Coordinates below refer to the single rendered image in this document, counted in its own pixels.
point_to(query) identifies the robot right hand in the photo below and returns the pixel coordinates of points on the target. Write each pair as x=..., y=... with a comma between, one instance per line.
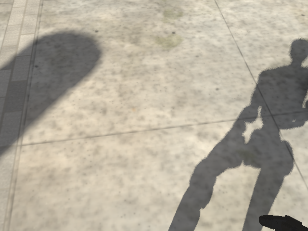
x=279, y=223

